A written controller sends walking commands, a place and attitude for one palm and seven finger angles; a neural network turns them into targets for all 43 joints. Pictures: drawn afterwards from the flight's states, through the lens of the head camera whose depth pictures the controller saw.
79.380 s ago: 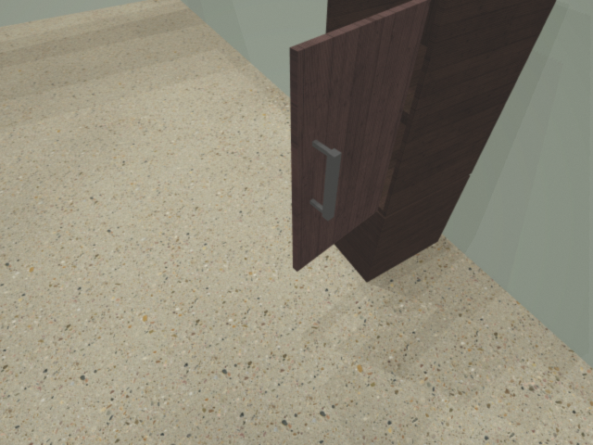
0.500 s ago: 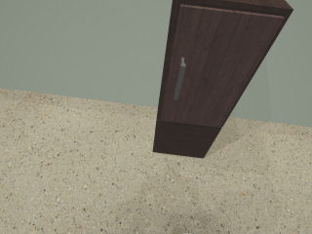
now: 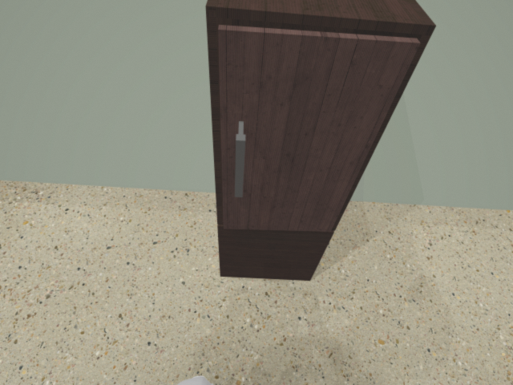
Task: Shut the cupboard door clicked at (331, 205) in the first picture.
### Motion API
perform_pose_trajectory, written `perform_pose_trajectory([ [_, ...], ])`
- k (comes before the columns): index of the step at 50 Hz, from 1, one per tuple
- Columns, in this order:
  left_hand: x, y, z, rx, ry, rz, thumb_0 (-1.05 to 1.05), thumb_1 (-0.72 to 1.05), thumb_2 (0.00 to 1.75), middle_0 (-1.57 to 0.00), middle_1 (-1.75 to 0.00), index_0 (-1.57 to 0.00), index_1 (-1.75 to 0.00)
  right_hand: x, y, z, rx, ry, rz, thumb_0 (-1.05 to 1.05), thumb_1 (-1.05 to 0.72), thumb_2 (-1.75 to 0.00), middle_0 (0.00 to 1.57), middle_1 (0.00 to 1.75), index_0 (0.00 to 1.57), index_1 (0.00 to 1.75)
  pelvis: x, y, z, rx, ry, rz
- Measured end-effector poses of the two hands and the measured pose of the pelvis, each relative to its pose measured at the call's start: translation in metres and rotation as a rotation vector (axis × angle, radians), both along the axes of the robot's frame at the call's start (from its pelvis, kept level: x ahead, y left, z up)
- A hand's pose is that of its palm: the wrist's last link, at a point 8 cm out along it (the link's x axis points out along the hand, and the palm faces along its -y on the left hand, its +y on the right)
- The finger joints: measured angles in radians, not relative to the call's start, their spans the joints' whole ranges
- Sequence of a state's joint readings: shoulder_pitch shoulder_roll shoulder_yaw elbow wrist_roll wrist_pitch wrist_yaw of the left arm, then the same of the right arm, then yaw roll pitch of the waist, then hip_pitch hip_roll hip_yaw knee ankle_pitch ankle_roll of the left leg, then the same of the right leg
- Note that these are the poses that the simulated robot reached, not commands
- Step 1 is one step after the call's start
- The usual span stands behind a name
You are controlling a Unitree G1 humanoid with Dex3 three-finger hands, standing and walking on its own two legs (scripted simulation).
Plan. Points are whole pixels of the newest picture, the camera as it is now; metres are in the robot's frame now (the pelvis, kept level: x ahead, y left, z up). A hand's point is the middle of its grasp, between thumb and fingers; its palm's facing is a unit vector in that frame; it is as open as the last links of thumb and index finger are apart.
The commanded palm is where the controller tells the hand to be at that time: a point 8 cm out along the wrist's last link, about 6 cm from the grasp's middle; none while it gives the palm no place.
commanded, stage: take the last steps up to it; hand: left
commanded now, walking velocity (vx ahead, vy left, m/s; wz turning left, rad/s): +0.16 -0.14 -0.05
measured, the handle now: (239, 161) +0.56 +0.05 -0.02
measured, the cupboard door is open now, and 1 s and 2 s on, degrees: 2 2 2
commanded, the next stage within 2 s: come to a stop and stand still in 0.02 s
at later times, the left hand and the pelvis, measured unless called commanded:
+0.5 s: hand (192, 363) +0.19 +0.11 -0.17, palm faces -0.02 -0.97 -0.26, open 7.4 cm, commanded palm none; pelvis +0.11 -0.07 -0.01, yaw -1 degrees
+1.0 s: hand out of the picture +0.12 +0.19 -0.17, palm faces +0.05 -0.95 -0.29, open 7.4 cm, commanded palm none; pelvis +0.08 -0.02 -0.02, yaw +0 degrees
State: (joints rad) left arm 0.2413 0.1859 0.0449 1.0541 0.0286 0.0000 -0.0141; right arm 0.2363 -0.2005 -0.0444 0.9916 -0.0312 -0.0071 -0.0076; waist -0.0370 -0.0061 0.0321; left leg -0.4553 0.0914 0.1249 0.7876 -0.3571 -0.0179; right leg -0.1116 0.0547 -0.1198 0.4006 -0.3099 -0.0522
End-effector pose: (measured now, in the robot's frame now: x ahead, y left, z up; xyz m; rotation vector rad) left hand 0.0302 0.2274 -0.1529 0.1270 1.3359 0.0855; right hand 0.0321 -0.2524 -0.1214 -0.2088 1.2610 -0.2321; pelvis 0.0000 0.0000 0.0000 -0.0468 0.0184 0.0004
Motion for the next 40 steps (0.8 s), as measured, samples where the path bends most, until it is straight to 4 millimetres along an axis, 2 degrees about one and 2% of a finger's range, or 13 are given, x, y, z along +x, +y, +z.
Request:
perform_pose_trajectory([
  [3,0.008,-0.001,-0.017,-0.022,0.048,0.017,0.01,0.91,0.90,-0.20,-0.30,-0.20,-0.30,0.041,0.005,-0.005,-0.015,-0.069,0.032,0.01,-0.91,-0.90,0.20,0.30,0.20,0.30,0.024,0.001,-0.012,-0.006,-0.004,-0.013],
  [5,0.018,-0.003,-0.020,-0.026,0.073,0.002,0.01,0.91,0.90,-0.20,-0.30,-0.20,-0.30,0.056,0.007,-0.004,-0.016,-0.085,0.035,0.01,-0.91,-0.90,0.20,0.30,0.20,0.30,0.037,-0.002,-0.013,0.012,-0.009,-0.027],
  [10,0.064,-0.011,-0.005,-0.013,0.042,0.008,0.01,0.91,0.90,-0.19,-0.30,-0.19,-0.30,0.063,0.005,0.001,0.002,-0.006,0.025,0.00,-0.91,-0.90,0.20,0.30,0.20,0.30,0.065,-0.014,0.001,0.022,-0.006,-0.024],
  [14,0.103,-0.023,0.008,0.016,-0.009,0.016,0.01,0.91,0.90,-0.19,-0.30,-0.19,-0.30,0.064,-0.004,-0.001,0.033,0.087,0.011,0.01,-0.91,-0.90,0.20,0.30,0.21,0.30,0.083,-0.029,0.008,0.013,-0.006,-0.013],
  [17,0.126,-0.036,0.012,0.046,-0.034,0.002,0.01,0.91,0.90,-0.19,-0.30,-0.19,-0.30,0.069,-0.019,-0.010,0.061,0.123,-0.019,0.01,-0.90,-0.90,0.20,0.30,0.21,0.30,0.096,-0.046,0.005,0.018,-0.013,-0.011],
  [21,0.148,-0.053,0.008,0.098,-0.071,-0.017,0.01,0.91,0.90,-0.19,-0.30,-0.19,-0.30,0.084,-0.049,-0.033,0.089,0.134,-0.052,0.01,-0.90,-0.90,0.20,0.30,0.21,0.30,0.112,-0.070,-0.010,0.058,-0.014,-0.017],
  [26,0.152,-0.067,0.020,0.119,-0.065,-0.015,0.00,0.91,0.90,-0.20,-0.30,-0.20,-0.30,0.116,-0.077,-0.035,0.066,0.100,-0.035,0.01,-0.91,-0.90,0.20,0.30,0.20,0.30,0.111,-0.074,-0.005,0.071,-0.014,-0.011],
  [30,0.149,-0.065,0.028,0.126,-0.079,0.009,0.01,0.90,0.90,-0.20,-0.30,-0.20,-0.30,0.143,-0.084,-0.023,0.050,0.045,0.013,0.01,-0.91,-0.90,0.20,0.30,0.20,0.30,0.109,-0.073,0.002,0.084,-0.003,-0.003],
  [36,0.133,-0.043,0.024,0.126,-0.094,0.032,0.01,0.90,0.90,-0.20,-0.30,-0.20,-0.30,0.176,-0.068,-0.003,0.028,-0.078,0.071,0.01,-0.91,-0.90,0.19,0.30,0.20,0.30,0.103,-0.060,0.003,0.082,-0.001,0.003],
  [40,0.123,-0.016,0.013,0.146,-0.122,0.058,0.01,0.90,0.90,-0.20,-0.30,-0.20,-0.30,0.185,-0.049,-0.004,0.003,-0.206,0.104,0.01,-0.91,-0.90,0.19,0.30,0.20,0.30,0.098,-0.040,-0.013,0.043,-0.029,0.034],
])
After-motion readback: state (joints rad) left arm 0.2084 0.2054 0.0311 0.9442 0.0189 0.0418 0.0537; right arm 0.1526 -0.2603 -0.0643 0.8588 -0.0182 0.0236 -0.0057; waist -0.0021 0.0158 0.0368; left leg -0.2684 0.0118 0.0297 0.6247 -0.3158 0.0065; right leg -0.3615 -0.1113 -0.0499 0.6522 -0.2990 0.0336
